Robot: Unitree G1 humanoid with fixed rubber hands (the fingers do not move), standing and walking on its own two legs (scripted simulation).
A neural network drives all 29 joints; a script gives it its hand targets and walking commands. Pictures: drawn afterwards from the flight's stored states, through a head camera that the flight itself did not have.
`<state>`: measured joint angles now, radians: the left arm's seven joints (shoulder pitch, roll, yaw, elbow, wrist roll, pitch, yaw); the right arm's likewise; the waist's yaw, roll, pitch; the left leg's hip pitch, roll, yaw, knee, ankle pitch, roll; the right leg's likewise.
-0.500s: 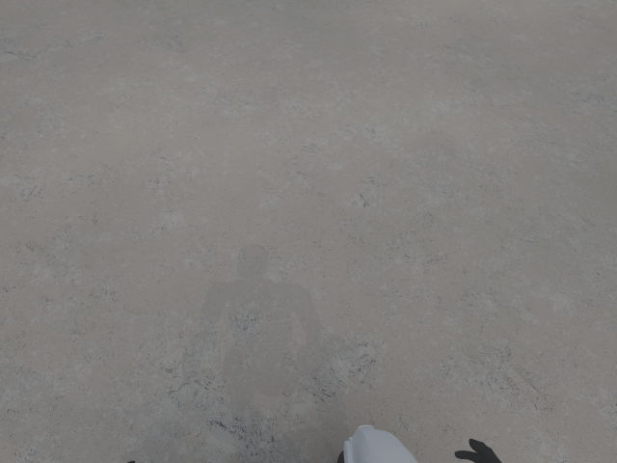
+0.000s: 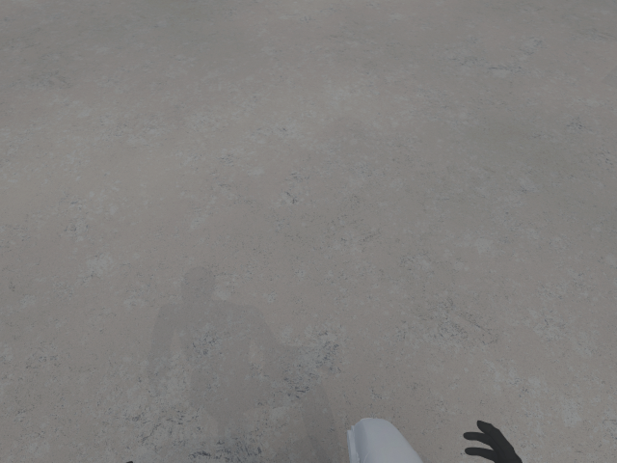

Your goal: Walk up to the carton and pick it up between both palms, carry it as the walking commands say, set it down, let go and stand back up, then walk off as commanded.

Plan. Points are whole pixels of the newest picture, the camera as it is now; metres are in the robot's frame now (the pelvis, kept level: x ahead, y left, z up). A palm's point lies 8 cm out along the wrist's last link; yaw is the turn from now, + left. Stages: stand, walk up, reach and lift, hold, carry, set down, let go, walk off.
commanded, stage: walk up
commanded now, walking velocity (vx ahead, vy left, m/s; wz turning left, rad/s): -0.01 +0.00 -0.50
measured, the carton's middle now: out of the picture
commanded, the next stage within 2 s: none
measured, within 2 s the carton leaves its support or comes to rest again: neither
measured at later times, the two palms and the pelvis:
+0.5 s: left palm out of the picture +0.10 +0.22 -0.11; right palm (555, 450) +0.15 -0.32 -0.12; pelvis +0.03 -0.04 +0.01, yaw -15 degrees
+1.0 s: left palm (220, 330) +0.31 +0.16 -0.13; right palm out of the picture +0.04 -0.28 -0.12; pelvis +0.15 -0.05 +0.00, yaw -24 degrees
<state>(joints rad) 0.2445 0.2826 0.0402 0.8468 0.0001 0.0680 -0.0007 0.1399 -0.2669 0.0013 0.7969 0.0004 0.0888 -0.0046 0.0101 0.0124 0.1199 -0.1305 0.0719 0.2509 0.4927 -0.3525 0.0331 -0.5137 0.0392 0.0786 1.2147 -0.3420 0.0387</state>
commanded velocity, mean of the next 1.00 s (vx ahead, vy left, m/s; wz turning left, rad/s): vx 0.25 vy -0.01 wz -0.51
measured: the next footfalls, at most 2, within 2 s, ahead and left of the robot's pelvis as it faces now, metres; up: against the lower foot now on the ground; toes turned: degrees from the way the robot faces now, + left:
right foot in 0.20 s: +0.07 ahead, -0.16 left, +0.00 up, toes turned +0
left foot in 0.64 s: +0.10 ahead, +0.09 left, +0.00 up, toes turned -8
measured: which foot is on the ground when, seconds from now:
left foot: down 0.00-0.20, up 0.22-0.62, down 0.64-1.00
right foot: up 0.00-0.18, down 0.20-0.62, up 0.64-1.00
